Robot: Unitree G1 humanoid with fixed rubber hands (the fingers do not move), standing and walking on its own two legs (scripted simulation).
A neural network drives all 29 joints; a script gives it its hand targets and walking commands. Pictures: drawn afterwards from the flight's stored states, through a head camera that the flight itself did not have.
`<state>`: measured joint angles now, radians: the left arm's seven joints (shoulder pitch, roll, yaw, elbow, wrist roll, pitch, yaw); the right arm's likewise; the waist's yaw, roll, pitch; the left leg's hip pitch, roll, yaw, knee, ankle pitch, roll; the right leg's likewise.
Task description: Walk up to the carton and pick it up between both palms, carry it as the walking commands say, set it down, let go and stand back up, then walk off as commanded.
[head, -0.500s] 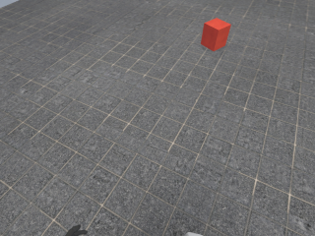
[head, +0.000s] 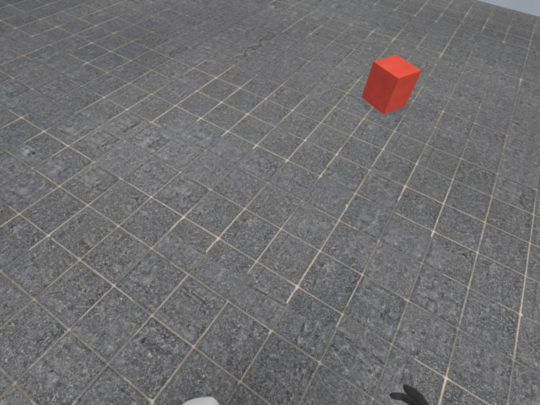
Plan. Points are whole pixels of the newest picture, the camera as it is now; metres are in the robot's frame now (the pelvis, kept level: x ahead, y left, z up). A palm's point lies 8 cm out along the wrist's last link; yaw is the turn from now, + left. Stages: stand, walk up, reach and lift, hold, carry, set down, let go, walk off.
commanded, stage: walk up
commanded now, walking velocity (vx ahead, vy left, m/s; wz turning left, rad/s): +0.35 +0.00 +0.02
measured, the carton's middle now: (389, 84) +1.98 -0.70 -0.64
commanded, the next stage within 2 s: none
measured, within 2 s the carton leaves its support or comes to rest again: neither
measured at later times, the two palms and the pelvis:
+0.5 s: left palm (128, 394) +0.15 +0.22 -0.13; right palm (417, 310) +0.31 -0.26 -0.11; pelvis +0.18 -0.02 +0.01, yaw +2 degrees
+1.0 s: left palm (171, 240) +0.42 +0.22 -0.11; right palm (406, 269) +0.41 -0.27 -0.14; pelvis +0.37 -0.03 +0.01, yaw +1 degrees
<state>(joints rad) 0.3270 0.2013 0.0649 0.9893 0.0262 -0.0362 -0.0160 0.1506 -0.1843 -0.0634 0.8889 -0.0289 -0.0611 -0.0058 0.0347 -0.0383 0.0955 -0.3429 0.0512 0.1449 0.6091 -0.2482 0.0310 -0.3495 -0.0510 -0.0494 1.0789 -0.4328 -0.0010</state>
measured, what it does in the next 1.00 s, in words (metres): walks ahead: right foot, then left foot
